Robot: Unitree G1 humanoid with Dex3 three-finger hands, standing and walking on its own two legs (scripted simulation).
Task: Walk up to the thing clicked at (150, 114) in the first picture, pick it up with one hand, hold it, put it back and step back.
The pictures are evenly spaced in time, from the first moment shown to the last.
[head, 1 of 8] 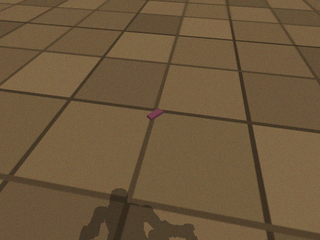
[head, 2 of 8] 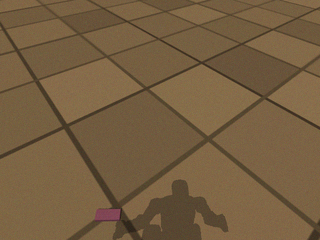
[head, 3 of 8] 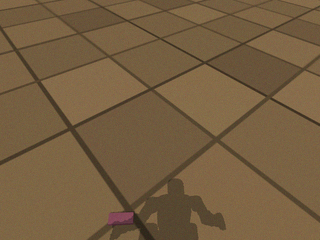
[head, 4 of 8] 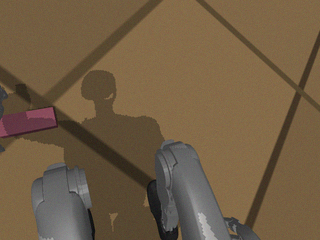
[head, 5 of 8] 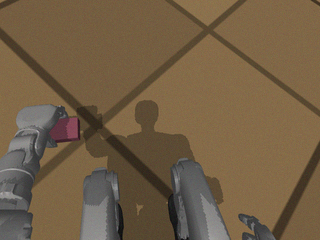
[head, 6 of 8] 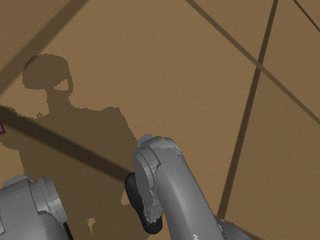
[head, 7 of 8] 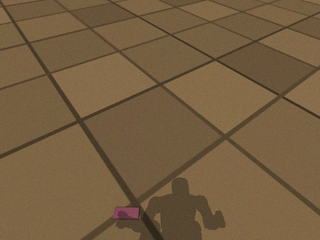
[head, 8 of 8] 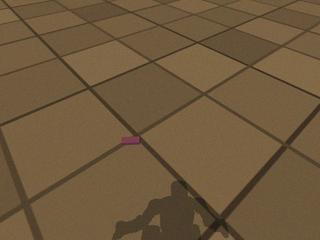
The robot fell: no
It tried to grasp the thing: yes
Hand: left
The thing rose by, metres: 0.69
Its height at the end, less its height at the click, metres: +0.00
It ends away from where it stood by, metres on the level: 0.01
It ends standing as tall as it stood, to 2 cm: yes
